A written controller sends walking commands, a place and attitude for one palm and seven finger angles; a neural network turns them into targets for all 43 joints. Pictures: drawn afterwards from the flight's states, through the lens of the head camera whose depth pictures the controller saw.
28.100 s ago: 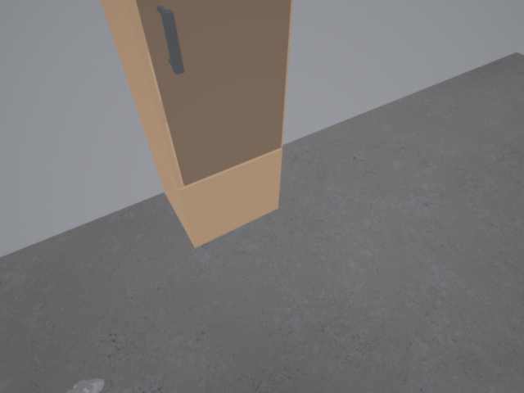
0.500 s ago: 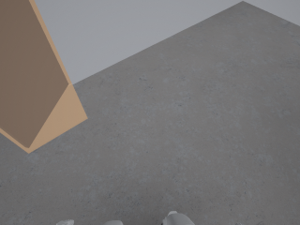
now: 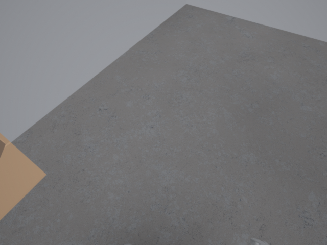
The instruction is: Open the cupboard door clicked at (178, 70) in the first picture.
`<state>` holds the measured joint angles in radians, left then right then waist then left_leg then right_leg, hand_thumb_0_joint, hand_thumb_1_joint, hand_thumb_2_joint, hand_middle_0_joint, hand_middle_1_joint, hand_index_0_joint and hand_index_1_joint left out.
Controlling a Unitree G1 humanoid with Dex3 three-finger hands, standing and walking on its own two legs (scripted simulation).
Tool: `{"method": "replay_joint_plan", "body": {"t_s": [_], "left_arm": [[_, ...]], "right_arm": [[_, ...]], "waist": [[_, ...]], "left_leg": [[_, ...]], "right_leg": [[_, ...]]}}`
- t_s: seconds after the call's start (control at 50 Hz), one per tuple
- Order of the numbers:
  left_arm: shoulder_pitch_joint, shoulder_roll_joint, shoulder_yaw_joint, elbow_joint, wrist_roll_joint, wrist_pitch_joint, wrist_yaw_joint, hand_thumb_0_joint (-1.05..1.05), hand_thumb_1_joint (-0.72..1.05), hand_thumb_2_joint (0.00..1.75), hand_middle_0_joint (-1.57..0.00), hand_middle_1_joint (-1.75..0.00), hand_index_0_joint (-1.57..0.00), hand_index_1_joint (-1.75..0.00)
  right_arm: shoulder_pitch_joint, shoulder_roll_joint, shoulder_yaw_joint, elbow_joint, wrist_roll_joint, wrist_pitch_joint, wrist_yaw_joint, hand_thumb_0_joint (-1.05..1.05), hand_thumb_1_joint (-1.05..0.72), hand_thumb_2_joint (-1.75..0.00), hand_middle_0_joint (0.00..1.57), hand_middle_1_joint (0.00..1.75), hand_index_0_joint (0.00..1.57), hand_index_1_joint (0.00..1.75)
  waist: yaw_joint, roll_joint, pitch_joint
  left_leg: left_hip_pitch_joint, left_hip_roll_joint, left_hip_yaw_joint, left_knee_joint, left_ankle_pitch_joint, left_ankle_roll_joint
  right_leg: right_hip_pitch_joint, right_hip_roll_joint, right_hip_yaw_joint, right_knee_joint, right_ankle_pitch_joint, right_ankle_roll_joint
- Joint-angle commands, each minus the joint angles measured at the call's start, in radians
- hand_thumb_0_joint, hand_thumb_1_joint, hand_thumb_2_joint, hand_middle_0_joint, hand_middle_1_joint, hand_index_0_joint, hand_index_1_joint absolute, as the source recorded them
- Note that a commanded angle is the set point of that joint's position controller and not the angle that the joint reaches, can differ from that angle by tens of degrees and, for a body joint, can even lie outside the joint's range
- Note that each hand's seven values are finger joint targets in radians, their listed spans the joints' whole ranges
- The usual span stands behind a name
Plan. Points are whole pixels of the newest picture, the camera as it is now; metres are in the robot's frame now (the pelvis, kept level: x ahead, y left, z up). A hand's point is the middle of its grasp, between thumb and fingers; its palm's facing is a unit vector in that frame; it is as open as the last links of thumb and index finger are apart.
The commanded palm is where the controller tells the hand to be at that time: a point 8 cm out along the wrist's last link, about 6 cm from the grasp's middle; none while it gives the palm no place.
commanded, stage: walk to a spot facing it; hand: left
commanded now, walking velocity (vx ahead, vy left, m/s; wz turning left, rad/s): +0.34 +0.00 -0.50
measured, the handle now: out of the picture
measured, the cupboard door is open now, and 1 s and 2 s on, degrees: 38 38 38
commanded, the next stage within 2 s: turn to face it in 0.98 s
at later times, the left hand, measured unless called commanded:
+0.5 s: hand (138, 184) +0.31 +0.10 -0.16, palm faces -0.22 -0.96 -0.18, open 7.4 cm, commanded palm none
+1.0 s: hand (169, 128) +0.54 +0.01 -0.16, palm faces -0.23 -0.95 -0.20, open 7.3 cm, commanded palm none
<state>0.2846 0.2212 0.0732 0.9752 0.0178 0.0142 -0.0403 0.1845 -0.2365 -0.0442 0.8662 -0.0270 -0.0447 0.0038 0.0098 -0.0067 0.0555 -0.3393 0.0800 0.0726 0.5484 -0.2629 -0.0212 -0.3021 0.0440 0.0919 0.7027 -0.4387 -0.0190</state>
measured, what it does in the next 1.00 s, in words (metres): walks ahead, turning right: right foot, then left foot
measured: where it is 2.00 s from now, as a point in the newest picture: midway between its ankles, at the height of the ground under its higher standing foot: (205, 165)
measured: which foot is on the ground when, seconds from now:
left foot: down 0.00-0.28, up 0.30-0.56, down 0.58-0.84, up 0.86-1.00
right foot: up 0.00-0.26, down 0.28-0.56, up 0.58-0.82, down 0.84-1.00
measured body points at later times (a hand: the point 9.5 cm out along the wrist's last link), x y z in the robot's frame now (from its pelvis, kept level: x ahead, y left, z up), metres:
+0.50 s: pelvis +0.19 -0.06 +0.01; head +0.25 -0.07 +0.46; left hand +0.32 +0.15 -0.14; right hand +0.17 -0.32 -0.13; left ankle +0.24 +0.08 -0.69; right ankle +0.16 -0.17 -0.73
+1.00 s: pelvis +0.43 -0.15 +0.01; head +0.46 -0.16 +0.46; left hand +0.55 +0.06 -0.14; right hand +0.35 -0.38 -0.14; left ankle +0.44 -0.01 -0.67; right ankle +0.39 -0.24 -0.73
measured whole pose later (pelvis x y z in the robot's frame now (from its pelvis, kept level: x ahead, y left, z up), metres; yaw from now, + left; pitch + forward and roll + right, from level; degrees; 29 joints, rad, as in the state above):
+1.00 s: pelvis +0.43 -0.15 +0.01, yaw -16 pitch +1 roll +0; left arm 0.21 0.18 0.07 1.03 0.02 -0.06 0.00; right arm 0.29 -0.19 -0.05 1.09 -0.02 0.00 0.01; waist -0.02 0.00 0.05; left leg -0.42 0.13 0.09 0.97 -0.43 -0.04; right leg -0.23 -0.03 -0.13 0.51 -0.29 -0.02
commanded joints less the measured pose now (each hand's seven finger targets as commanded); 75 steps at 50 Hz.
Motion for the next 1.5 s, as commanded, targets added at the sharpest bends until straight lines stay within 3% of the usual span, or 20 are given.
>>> {"method": "replay_joint_plan", "body": {"t_s": [0.0, 0.1, 0.22, 0.24, 0.26, 0.32, 0.5, 0.56, 0.66, 0.78, 0.82, 0.88, 1.06, 1.1, 1.12, 1.16, 1.28, 1.32, 1.34, 1.48], "left_arm": [[-0.249, 0.091, 0.032, -0.179, 0.015, -0.051, -0.013, 0.00, 0.90, 0.90, -0.20, -0.30, -0.20, -0.30], [-0.226, 0.029, 0.012, -0.149, 0.012, -0.021, -0.045, 0.00, 0.90, 0.90, -0.20, -0.30, -0.20, -0.30], [-0.098, 0.080, 0.028, -0.084, 0.015, -0.026, -0.030, 0.00, 0.90, 0.90, -0.20, -0.30, -0.20, -0.30], [0.068, 0.161, 0.049, -0.036, 0.018, -0.038, -0.018, 0.00, 0.90, 0.90, -0.20, -0.30, -0.20, -0.30], [0.223, 0.299, 0.085, 0.003, 0.015, -0.047, 0.005, 0.00, 0.90, 0.90, -0.20, -0.30, -0.20, -0.30], [-0.010, 0.206, 0.050, -0.056, 0.002, -0.040, 0.038, 0.00, 0.90, 0.90, -0.20, -0.30, -0.20, -0.30], [-0.077, 0.135, 0.039, -0.005, -0.003, -0.068, 0.024, 0.00, 0.90, 0.90, -0.20, -0.30, -0.20, -0.30], [-0.126, 0.028, 0.004, -0.070, -0.004, -0.074, 0.013, 0.00, 0.90, 0.90, -0.20, -0.30, -0.20, -0.30], [-0.213, 0.005, -0.002, -0.062, 0.005, -0.062, -0.010, 0.00, 0.90, 0.90, -0.20, -0.30, -0.20, -0.30], [-0.002, 0.047, 0.017, 0.028, 0.011, -0.061, -0.011, 0.00, 0.90, 0.90, -0.20, -0.30, -0.20, -0.30], [0.257, 0.242, 0.070, 0.098, 0.011, -0.068, 0.016, 0.00, 0.90, 0.90, -0.20, -0.30, -0.20, -0.30], [0.072, 0.135, 0.036, 0.054, 0.005, -0.059, 0.048, 0.00, 0.90, 0.90, -0.20, -0.30, -0.20, -0.30], [0.015, 0.088, 0.017, 0.080, -0.009, -0.084, 0.036, 0.00, 0.90, 0.90, -0.20, -0.30, -0.20, -0.30], [0.025, 0.011, -0.006, 0.044, -0.011, -0.081, 0.037, 0.00, 0.90, 0.90, -0.20, -0.30, -0.20, -0.30], [-0.051, 0.011, -0.015, 0.007, -0.003, -0.085, 0.047, 0.00, 0.90, 0.90, -0.20, -0.30, -0.20, -0.30], [-0.094, 0.016, -0.009, 0.003, -0.003, -0.069, 0.048, 0.00, 0.90, 0.90, -0.20, -0.30, -0.20, -0.30], [0.048, 0.045, 0.012, 0.044, -0.006, -0.052, 0.035, 0.00, 0.90, 0.90, -0.20, -0.30, -0.20, -0.30], [0.100, 0.202, 0.045, 0.040, 0.009, -0.049, 0.052, 0.00, 0.90, 0.90, -0.20, -0.30, -0.20, -0.30], [0.088, 0.209, 0.040, 0.023, 0.010, -0.047, 0.056, 0.00, 0.90, 0.90, -0.20, -0.30, -0.20, -0.30], [0.015, 0.132, 0.025, -0.018, 0.011, -0.049, 0.071, 0.00, 0.90, 0.90, -0.20, -0.30, -0.20, -0.30]], "right_arm": [[0.296, -0.232, -0.060, 0.029, -0.023, -0.024, -0.028, 0.00, -0.90, -0.90, 0.20, 0.30, 0.20, 0.30], [0.185, -0.150, -0.032, 0.040, -0.018, -0.031, -0.027, 0.00, -0.90, -0.90, 0.20, 0.30, 0.20, 0.30], [0.160, -0.156, -0.033, 0.064, -0.015, -0.005, -0.014, 0.00, -0.90, -0.90, 0.20, 0.30, 0.20, 0.30], [0.123, -0.123, -0.023, 0.048, -0.001, -0.006, -0.008, 0.00, -0.90, -0.90, 0.20, 0.30, 0.20, 0.30], [0.060, -0.039, -0.003, -0.010, 0.021, -0.010, 0.001, 0.00, -0.90, -0.90, 0.20, 0.30, 0.20, 0.30], [0.028, -0.086, -0.025, 0.011, 0.005, -0.004, -0.003, 0.00, -0.90, -0.90, 0.20, 0.30, 0.20, 0.30], [0.159, -0.025, -0.018, 0.095, -0.003, -0.016, 0.009, 0.00, -0.90, -0.90, 0.20, 0.30, 0.20, 0.30], [0.442, -0.219, -0.061, 0.159, -0.030, -0.023, -0.022, 0.00, -0.90, -0.90, 0.20, 0.30, 0.20, 0.30], [0.258, -0.107, -0.032, 0.136, -0.023, -0.041, -0.026, 0.00, -0.90, -0.90, 0.20, 0.30, 0.20, 0.30], [0.184, -0.101, -0.033, 0.158, -0.008, -0.012, -0.010, 0.00, -0.90, -0.90, 0.20, 0.30, 0.20, 0.30], [0.095, -0.012, -0.010, 0.089, 0.019, -0.015, 0.003, 0.00, -0.90, -0.90, 0.20, 0.30, 0.20, 0.30], [-0.007, -0.034, -0.029, 0.084, 0.008, -0.009, 0.002, 0.00, -0.90, -0.90, 0.20, 0.30, 0.20, 0.30], [0.174, -0.002, -0.013, 0.172, -0.001, -0.018, 0.008, 0.00, -0.90, -0.90, 0.20, 0.30, 0.20, 0.30], [0.378, -0.164, -0.047, 0.208, -0.014, -0.021, -0.017, 0.00, -0.90, -0.90, 0.20, 0.30, 0.20, 0.30], [0.418, -0.168, -0.049, 0.220, -0.016, -0.007, -0.023, 0.00, -0.90, -0.90, 0.20, 0.30, 0.20, 0.30], [0.292, -0.117, -0.027, 0.197, -0.009, -0.006, -0.035, 0.00, -0.90, -0.90, 0.20, 0.30, 0.20, 0.30], [0.043, -0.115, -0.033, 0.117, 0.011, 0.021, -0.035, 0.00, -0.90, -0.90, 0.20, 0.30, 0.20, 0.30], [-0.007, -0.034, -0.021, 0.063, 0.015, 0.035, -0.016, 0.00, -0.90, -0.90, 0.20, 0.30, 0.20, 0.30], [-0.024, -0.038, -0.027, 0.057, 0.014, 0.044, -0.011, 0.00, -0.90, -0.90, 0.20, 0.30, 0.20, 0.30], [-0.071, 0.025, -0.010, 0.053, 0.015, 0.064, 0.019, 0.00, -0.90, -0.90, 0.20, 0.30, 0.20, 0.30]], "waist": [[-0.128, 0.104, -0.018], [-0.048, 0.199, -0.024], [0.037, 0.100, -0.054], [0.124, -0.053, -0.122], [0.187, -0.391, -0.175], [0.059, -0.222, -0.062], [-0.061, -0.027, -0.068], [-0.176, 0.310, -0.129], [-0.068, 0.165, -0.017], [0.041, 0.054, -0.077], [0.165, -0.371, -0.141], [0.066, -0.207, 0.031], [-0.064, -0.001, -0.069], [-0.134, 0.274, -0.197], [-0.163, 0.189, -0.145], [-0.091, 0.299, -0.060], [0.031, 0.073, -0.133], [0.068, -0.315, -0.096], [0.079, -0.259, -0.074], [0.019, -0.187, -0.043]], "left_leg": [[0.312, 0.435, -0.531, -0.370, -0.339, 0.218], [0.227, 0.244, -0.038, -0.337, 0.002, 0.100], [0.054, 0.204, 0.102, -0.082, 0.078, 0.050], [-0.125, 0.130, 0.181, 0.194, 0.067, 0.009], [-0.413, -0.023, 0.180, 0.569, -0.369, -0.031], [-0.405, 0.101, -0.070, 0.682, -0.219, -0.022], [0.150, -0.007, 0.081, -0.061, 0.081, -0.030], [0.500, 0.427, -0.543, -0.310, -0.099, 0.209], [0.303, 0.295, -0.149, -0.295, 0.263, 0.141], [0.085, 0.159, 0.070, -0.087, 0.091, 0.053], [-0.331, -0.037, 0.156, 0.460, -0.319, -0.012], [-0.386, 0.104, -0.073, 0.627, -0.230, -0.002], [0.195, -0.003, 0.100, -0.094, 0.142, -0.001], [0.488, 0.330, -0.334, -0.152, 0.450, 0.199], [0.420, 0.373, -0.388, -0.192, 0.553, 0.253], [0.307, 0.341, -0.376, -0.175, 0.682, 0.248], [0.021, 0.098, -0.150, -0.051, 0.325, 0.075], [-0.223, -0.073, 0.023, 0.282, -0.302, -0.028], [-0.234, -0.053, -0.027, 0.464, -0.378, -0.024], [-0.184, -0.037, 0.070, 0.250, -0.168, -0.031]], "right_leg": [[-0.518, -0.101, -0.038, 0.495, -0.070, 0.003], [-0.319, -0.134, -0.153, 0.197, 0.126, 0.029], [0.173, -0.030, -0.263, -0.121, 0.182, -0.011], [0.433, -0.135, -0.098, -0.218, 0.037, -0.069], [0.578, -0.443, 0.423, -0.422, -0.061, -0.198], [0.239, -0.409, 0.344, -0.505, -0.189, -0.210], [0.030, -0.205, 0.012, -0.342, 0.144, -0.116], [-0.404, -0.006, -0.138, 0.360, -0.138, -0.016], [-0.372, -0.155, -0.099, 0.295, 0.048, 0.009], [0.200, -0.046, -0.243, -0.176, 0.214, -0.020], [0.523, -0.440, 0.387, -0.461, -0.096, -0.198], [0.227, -0.443, 0.295, -0.520, -0.070, -0.207], [0.091, -0.213, -0.119, -0.251, 0.466, -0.070], [-0.191, -0.055, -0.253, 0.204, 0.036, 0.026], [-0.226, -0.032, -0.183, 0.377, -0.203, 0.018], [-0.307, -0.124, -0.115, 0.424, -0.149, 0.034], [0.205, -0.090, -0.185, -0.250, 0.267, 0.055], [0.303, -0.500, 0.174, -0.436, 0.459, -0.100], [0.244, -0.544, 0.180, -0.427, 0.487, -0.157], [0.318, -0.376, -0.213, -0.245, 1.046, -0.054]]}}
